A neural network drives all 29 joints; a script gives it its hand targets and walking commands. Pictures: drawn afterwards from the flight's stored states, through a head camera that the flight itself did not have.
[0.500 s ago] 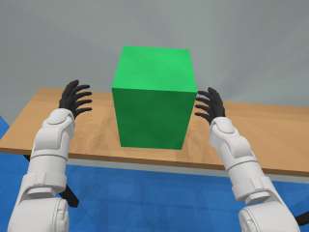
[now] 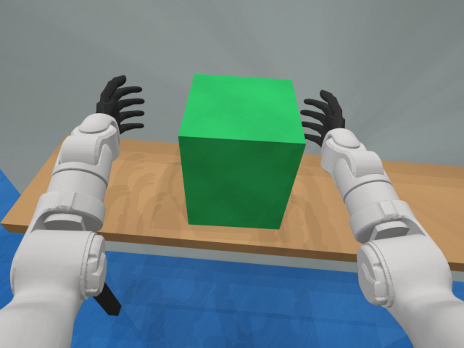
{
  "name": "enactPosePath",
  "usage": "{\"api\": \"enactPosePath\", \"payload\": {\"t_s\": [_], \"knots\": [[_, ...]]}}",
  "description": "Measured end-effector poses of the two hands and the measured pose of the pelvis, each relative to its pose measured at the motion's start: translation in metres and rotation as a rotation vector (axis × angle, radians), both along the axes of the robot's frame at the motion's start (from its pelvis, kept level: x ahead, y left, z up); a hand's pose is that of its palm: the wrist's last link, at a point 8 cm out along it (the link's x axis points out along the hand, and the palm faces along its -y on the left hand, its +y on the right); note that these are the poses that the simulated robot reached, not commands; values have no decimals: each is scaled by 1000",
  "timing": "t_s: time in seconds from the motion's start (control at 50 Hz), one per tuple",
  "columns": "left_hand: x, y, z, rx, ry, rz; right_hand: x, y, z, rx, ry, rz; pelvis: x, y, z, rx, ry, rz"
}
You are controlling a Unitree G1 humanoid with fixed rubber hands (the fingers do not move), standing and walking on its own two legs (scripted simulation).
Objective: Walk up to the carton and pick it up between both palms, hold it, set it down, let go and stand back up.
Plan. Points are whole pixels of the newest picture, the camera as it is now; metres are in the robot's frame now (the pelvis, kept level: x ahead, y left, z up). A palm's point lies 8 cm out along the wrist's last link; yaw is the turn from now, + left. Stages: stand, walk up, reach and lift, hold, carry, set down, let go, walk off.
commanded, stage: reach and lift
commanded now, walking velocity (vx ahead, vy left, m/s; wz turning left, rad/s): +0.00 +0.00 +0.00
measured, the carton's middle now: (238, 154) +0.50 -0.01 +0.06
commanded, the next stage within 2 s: none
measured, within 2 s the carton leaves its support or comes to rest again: neither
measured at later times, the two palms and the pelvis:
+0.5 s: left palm (108, 88) +0.48 +0.21 +0.22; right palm (330, 98) +0.47 -0.16 +0.22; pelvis +0.01 +0.00 +0.00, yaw +0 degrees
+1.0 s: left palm (132, 128) +0.48 +0.19 +0.15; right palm (319, 139) +0.46 -0.16 +0.14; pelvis +0.00 -0.01 -0.01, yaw +0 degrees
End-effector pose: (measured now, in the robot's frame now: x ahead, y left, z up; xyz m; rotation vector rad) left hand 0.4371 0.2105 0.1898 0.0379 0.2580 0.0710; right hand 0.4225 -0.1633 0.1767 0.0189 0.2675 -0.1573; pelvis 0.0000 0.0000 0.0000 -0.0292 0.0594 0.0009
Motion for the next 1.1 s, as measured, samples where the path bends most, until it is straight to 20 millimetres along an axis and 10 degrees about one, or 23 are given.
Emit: {"api": "enactPosePath", "payload": {"t_s": [0.56, 1.1], "knots": [[45, 3, 31, 4, -16, 24, 49, 0, 41, -9, -13, 9, 14, -6, 0, 6, 109, 9], [38, -24, -53, 2, 15, 5, 34, 1, -42, -29, 36, -4, 1, -11, -6, 17, 192, 5]]}}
